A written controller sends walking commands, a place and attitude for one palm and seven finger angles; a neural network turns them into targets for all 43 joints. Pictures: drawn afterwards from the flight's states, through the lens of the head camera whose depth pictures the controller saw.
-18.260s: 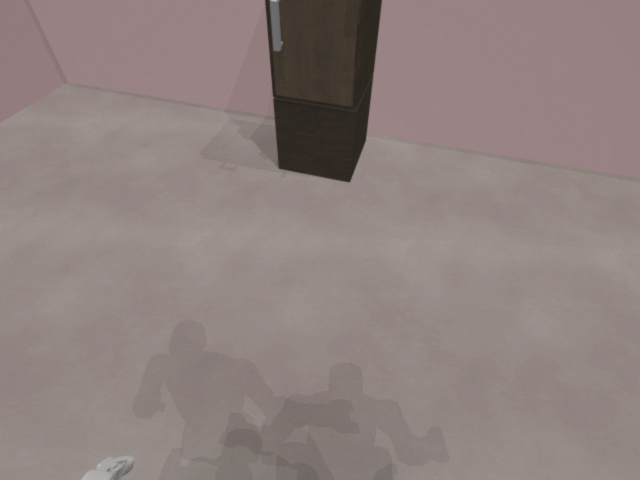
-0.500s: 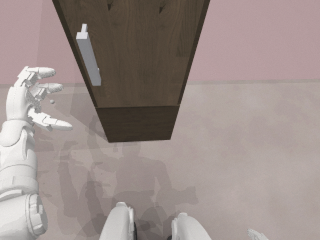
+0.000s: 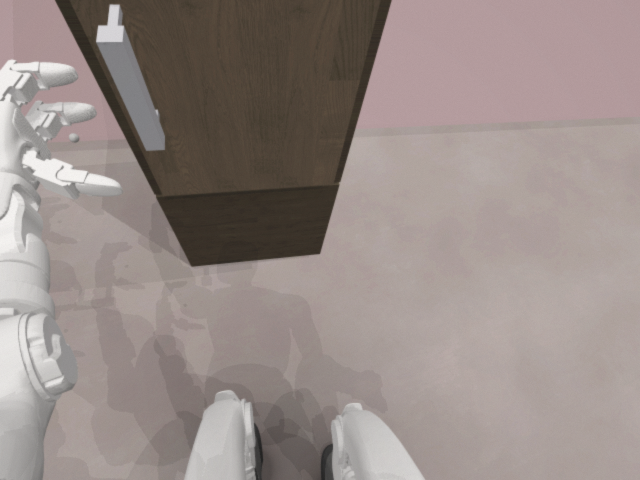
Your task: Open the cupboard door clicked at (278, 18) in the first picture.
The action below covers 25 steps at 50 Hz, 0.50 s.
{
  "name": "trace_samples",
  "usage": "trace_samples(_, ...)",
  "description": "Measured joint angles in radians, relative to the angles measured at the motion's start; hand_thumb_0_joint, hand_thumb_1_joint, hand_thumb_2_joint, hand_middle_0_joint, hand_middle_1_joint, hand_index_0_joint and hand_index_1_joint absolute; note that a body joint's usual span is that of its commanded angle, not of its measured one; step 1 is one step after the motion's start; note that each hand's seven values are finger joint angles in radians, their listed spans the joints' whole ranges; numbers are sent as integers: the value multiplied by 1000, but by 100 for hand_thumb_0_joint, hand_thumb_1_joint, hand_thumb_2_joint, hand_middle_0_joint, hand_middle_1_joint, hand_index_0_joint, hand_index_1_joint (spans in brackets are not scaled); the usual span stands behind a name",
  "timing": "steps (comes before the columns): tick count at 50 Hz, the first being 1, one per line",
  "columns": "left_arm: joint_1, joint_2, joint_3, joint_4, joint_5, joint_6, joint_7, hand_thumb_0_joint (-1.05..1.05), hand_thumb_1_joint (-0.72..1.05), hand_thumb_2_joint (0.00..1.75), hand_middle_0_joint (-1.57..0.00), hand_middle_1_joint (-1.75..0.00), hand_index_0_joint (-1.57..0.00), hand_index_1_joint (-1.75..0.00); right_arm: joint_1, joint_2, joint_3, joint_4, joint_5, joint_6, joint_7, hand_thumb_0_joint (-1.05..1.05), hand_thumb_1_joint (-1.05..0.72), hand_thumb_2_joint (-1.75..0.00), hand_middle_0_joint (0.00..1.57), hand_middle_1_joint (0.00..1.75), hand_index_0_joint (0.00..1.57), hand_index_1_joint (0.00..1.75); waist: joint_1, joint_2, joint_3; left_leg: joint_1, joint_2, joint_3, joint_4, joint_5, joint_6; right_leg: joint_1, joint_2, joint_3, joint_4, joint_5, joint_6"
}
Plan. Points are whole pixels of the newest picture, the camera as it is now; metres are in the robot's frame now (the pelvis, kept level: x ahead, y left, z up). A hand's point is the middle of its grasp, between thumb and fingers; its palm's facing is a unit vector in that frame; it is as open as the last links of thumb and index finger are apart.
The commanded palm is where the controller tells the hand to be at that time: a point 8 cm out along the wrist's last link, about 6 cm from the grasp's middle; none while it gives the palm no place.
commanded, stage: move the hooked fingers beside the handle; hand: left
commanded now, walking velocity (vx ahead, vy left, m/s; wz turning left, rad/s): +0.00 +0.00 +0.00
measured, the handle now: (137, 84) +0.59 +0.21 +0.06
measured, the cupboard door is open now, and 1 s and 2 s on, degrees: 0 0 0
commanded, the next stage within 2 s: slide the fingers in behind the handle in 1.16 s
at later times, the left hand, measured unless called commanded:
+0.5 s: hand (74, 122) +0.53 +0.27 +0.06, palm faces +0.13 -0.99 -0.03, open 14.0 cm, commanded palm +0.51 +0.29 +0.06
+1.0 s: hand (77, 117) +0.53 +0.26 +0.06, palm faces +0.12 -0.99 -0.05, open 14.0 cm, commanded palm +0.51 +0.28 +0.06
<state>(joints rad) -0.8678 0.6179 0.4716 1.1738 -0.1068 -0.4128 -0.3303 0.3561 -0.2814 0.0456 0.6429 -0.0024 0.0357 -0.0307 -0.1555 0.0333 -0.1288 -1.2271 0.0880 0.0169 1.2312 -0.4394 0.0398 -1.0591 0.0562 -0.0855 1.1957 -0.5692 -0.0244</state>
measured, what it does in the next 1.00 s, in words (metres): stands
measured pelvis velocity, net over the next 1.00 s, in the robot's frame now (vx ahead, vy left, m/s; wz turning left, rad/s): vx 0.00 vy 0.00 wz -0.02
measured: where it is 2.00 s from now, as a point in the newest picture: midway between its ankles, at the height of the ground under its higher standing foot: outside the picture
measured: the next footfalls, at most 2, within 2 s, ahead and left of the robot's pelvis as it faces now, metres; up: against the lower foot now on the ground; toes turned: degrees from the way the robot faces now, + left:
none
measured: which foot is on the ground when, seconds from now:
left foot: down 0.00-1.00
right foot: down 0.00-1.00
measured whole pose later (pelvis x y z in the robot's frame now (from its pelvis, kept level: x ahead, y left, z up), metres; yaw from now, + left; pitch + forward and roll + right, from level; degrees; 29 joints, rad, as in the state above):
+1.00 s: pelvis +0.00 +0.00 -0.01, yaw -1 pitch +27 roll -6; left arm -0.96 0.70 0.50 1.20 -0.06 -0.38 -0.30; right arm 0.36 -0.28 0.06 0.62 -0.01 0.08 0.00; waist -0.19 0.04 -0.12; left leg -1.30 0.10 0.00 1.27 -0.46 0.04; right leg -1.12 0.07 -0.09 1.22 -0.58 -0.02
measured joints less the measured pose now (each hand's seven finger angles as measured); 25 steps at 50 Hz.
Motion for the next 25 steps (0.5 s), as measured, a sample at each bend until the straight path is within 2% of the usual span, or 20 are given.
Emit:
trace_samples(13, -153, 86, 31, 68, 53, 33, 25, -1, -50, 30, -30, -120, -30, -120, 14, -4, 15, -13, -18, 19, 10, 1, -90, -90, 21, 30, 20, 30, -51, 10, 9, -96, 10, -10, 47, -12, 2, -89, 10, -8, 35, -7, 1)
trace_samples(21, -75, 86, 72, 31, 47, 59, 7, -1, -50, 30, -30, -120, -30, -120, 38, 2, 18, -24, -10, 46, 22, 1, -90, -90, 21, 30, 20, 30, -40, 14, 14, -72, 18, 5, 29, -16, 5, -73, 16, 10, 16, -2, 5)
trace_samples(25, -62, 76, 71, 10, 39, 43, 14, -1, -50, 30, -30, -120, -30, -120, 38, 9, 17, -12, -9, 41, 23, 1, -90, -90, 21, 30, 20, 30, -29, 9, 14, -65, 15, -2, 26, -16, 3, -62, 16, 3, 10, -3, 3)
